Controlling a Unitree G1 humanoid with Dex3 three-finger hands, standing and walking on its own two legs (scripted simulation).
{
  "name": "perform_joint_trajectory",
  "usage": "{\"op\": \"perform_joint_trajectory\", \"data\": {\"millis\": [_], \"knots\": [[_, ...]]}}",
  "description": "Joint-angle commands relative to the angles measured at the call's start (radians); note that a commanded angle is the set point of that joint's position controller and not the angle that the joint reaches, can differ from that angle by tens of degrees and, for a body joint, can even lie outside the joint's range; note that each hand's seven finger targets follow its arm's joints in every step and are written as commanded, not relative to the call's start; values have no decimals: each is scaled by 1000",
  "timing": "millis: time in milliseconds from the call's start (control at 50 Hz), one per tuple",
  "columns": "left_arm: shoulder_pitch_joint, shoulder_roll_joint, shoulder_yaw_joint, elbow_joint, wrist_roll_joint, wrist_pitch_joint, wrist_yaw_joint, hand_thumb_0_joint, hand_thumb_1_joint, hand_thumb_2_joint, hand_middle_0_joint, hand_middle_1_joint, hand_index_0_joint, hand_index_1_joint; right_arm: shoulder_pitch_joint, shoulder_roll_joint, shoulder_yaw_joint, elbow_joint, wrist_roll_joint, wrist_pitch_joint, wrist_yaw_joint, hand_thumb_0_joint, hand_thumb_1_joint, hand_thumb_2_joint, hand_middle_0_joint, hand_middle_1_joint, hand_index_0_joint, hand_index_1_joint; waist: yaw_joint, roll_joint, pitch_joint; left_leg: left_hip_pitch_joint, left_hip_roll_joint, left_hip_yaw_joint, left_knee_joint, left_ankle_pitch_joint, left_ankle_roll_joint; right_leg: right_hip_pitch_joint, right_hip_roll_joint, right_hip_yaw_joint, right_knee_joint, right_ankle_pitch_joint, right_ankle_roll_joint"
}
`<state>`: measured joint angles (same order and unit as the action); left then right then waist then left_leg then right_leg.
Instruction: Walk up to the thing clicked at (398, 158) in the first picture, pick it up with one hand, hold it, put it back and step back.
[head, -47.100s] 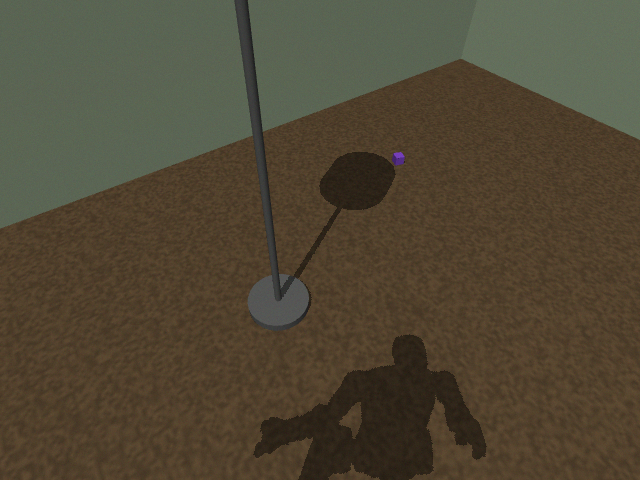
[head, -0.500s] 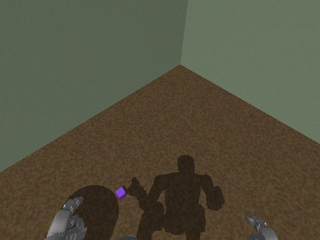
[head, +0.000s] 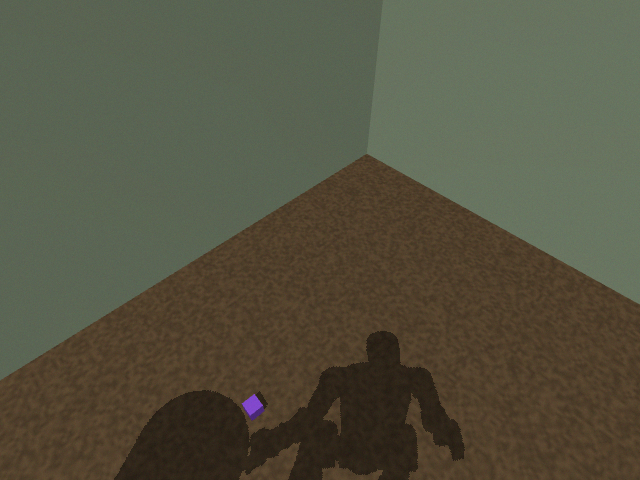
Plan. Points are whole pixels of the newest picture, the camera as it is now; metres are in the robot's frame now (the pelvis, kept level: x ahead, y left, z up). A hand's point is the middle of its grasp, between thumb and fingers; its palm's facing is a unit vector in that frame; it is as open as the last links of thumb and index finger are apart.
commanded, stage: stand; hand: left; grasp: from above
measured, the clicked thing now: (253, 407) +0.47 +0.23 -0.75
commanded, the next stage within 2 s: step back in 1.88 s
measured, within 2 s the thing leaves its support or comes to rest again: neither
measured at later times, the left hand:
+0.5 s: hand out of the picture +0.05 +0.24 -0.16, palm faces +0.01 -0.94 -0.34, open 7.4 cm
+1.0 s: hand out of the picture +0.09 +0.23 -0.15, palm faces +0.01 -0.94 -0.34, open 7.4 cm
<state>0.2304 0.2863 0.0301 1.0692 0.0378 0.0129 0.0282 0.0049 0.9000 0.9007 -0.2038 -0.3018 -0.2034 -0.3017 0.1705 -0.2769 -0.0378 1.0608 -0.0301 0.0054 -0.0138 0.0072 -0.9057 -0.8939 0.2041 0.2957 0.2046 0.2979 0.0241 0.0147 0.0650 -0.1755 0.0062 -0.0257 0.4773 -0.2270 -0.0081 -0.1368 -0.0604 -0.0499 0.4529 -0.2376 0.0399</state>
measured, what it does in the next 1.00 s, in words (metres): stands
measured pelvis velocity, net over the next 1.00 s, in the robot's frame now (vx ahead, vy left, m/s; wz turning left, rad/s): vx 0.02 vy -0.01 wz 0.00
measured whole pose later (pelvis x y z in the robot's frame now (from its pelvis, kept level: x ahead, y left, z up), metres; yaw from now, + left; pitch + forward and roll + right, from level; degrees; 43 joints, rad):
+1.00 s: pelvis +0.02 -0.01 +0.01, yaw +0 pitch -3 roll +0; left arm 0.10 0.31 0.03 1.14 0.02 0.00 0.01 0.00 0.90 0.90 -0.20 -0.30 -0.20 -0.30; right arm 0.10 -0.32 -0.01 1.14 -0.02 0.00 -0.01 0.00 -0.91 -0.89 0.20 0.30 0.20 0.30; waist 0.01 0.02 0.06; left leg -0.10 0.02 -0.03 0.35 -0.19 -0.02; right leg -0.07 -0.04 -0.05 0.33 -0.20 0.03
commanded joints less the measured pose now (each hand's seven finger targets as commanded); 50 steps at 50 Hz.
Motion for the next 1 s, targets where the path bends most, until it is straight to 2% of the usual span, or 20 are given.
{"op": "perform_joint_trajectory", "data": {"millis": [0, 60, 100, 140, 180, 260, 300, 440, 460, 520, 580, 640, 660, 680, 700, 760, 800, 920, 980], "knots": [[-46, 188, 37, -34, -3, -30, 13, 0, 900, 900, -200, -300, -200, -301, -43, -201, -36, -44, 4, -22, -15, 0, -900, -900, 200, 300, 200, 300, -8, -7, -9, 8, 80, -103, -143, 30, 34, -11, -52, 73, -129, 19, -40], [-65, 195, 36, -20, -3, -33, 13, 0, 900, 900, -200, -300, -200, -301, -39, -195, -33, -31, 5, -20, -14, 0, -900, -900, 200, 300, 200, 300, -15, -23, -12, 21, 78, -92, -144, 65, 31, -2, -60, 78, -150, 35, -38], [-72, 196, 34, -15, -5, -31, 13, 0, 900, 900, -200, -300, -200, -301, -40, -203, -33, -20, 5, -19, -13, 0, -900, -900, 200, 300, 200, 300, -15, -8, 3, 10, 79, -94, -158, 39, 28, -2, -56, 76, -158, 17, -37], [-72, 201, 34, -6, -5, -29, 12, 0, 900, 900, -200, -300, -200, -301, -52, -206, -32, -15, 3, -14, -11, 0, -900, -900, 200, 300, 200, 300, -10, 2, 28, -22, 80, -100, -176, -30, 28, -8, -51, 73, -164, -35, -35], [-74, 215, 38, 0, -4, -29, 11, 0, 900, 900, -200, -300, -200, -301, -52, -208, -32, -10, 6, -13, -9, 0, -900, -900, 200, 300, 200, 300, -10, -18, 19, -7, 79, -98, -176, -22, 28, -12, -55, 80, -173, -51, -37], [-90, 210, 36, 5, -7, -31, 8, 0, 900, 900, -200, -300, -200, -301, -56, -212, -27, -4, 6, -14, -7, 0, -900, -900, 200, 300, 200, 300, -12, 3, 7, -18, 83, -100, -176, -13, 31, 12, -60, 82, -177, -25, -37], [-93, 215, 36, 9, -7, -34, 8, 0, 900, 900, -200, -300, -200, -301, -66, -213, -27, -5, 7, -16, -7, 0, -900, -900, 200, 300, 200, 300, -10, -14, -3, 5, 85, -98, -170, 29, 30, 5, -62, 81, -181, -21, -38], [-116, 223, 36, 17, -13, -33, 2, 0, 900, 900, -200, -300, -200, -301, -57, -226, -18, 7, 10, -19, -6, 0, -900, -900, 200, 300, 200, 300, -15, 3, -6, -9, 90, -96, -180, 22, 30, 26, -64, 84, -183, -1, -41], [-121, 230, 40, 15, -14, -34, 2, 0, 900, 900, -200, -300, -200, -301, -60, -225, -18, 8, 8, -19, -7, 0, -900, -900, 200, 300, 200, 300, -14, 2, -26, 1, 93, -94, -176, 44, 31, 37, -67, 85, -179, 30, -42], [-128, 225, 36, 19, -14, -32, 0, 0, 900, 900, -200, -300, -200, -301, -67, -231, -15, 11, 11, -22, -8, 0, -900, -900, 200, 300, 200, 300, -16, 8, -20, 7, 93, -94, -185, 61, 25, 33, -63, 81, -174, 32, -42], [-129, 223, 36, 21, -17, -32, 0, 0, 900, 900, -200, -300, -200, -301, -69, -231, -12, 16, 9, -25, -10, 0, -900, -900, 200, 300, 200, 300, -11, 10, -49, 25, 101, -89, -176, 124, 29, 59, -71, 80, -166, 105, -45], [-138, 223, 36, 23, -16, -32, -1, 0, 900, 900, -200, -300, -200, -301, -75, -238, -12, 17, 11, -26, -10, 0, -900, -900, 200, 300, 200, 300, -15, -2, -45, 36, 102, -88, -178, 148, 27, 49, -66, 75, -171, 106, -42], [-142, 227, 36, 20, -19, -34, -1, 0, 900, 900, -200, -300, -200, -301, -63, -237, -11, 20, 11, -27, -10, 0, -900, -900, 200, 300, 200, 300, -17, -6, -66, 49, 106, -83, -170, 197, 29, 67, -74, 80, -166, 147, -44], [-136, 221, 34, 23, -18, -34, -1, 0, 900, 900, -200, -300, -200, -301, -74, -238, -10, 19, 12, -27, -10, 0, -900, -900, 200, 300, 200, 300, -14, -5, -63, 58, 109, -87, -170, 219, 28, 57, -68, 70, -165, 147, -41], [-136, 223, 34, 26, -20, -33, -1, 0, 900, 900, -200, -300, -200, -301, -73, -240, -10, 21, 13, -26, -10, 0, -900, -900, 200, 300, 200, 300, -16, 0, -58, 56, 106, -85, -170, 207, 27, 58, -68, 73, -172, 141, -39], [-139, 227, 36, 21, -19, -36, -1, 0, 900, 900, -200, -300, -200, -301, -80, -249, -12, 20, 12, -29, -12, 0, -900, -900, 200, 300, 200, 300, -17, -4, -89, 83, 111, -77, -155, 281, 28, 75, -74, 71, -164, 226, -38], [-147, 227, 36, 23, -20, -34, -2, 0, 900, 900, -200, -300, -200, -301, -71, -240, -6, 26, 12, -26, -13, 0, -900, -900, 200, 300, 200, 300, -21, -15, -81, 66, 109, -73, -165, 244, 27, 82, -75, 73, -165, 209, -36], [-154, 230, 38, 17, -21, -34, -2, 0, 900, 900, -200, -300, -200, -301, -92, -249, -8, 21, 12, -29, -13, 0, -900, -900, 200, 300, 200, 300, -18, -4, -99, 84, 115, -71, -165, 306, 26, 93, -78, 68, -157, 254, -36], [-157, 226, 36, 17, -21, -33, -3, 0, 900, 900, -200, -300, -200, -301, -104, -253, -7, 22, 12, -29, -12, 0, -900, -900, 200, 300, 200, 300, -14, 3, -80, 74, 116, -73, -173, 265, 26, 85, -76, 68, -167, 206, -35]]}}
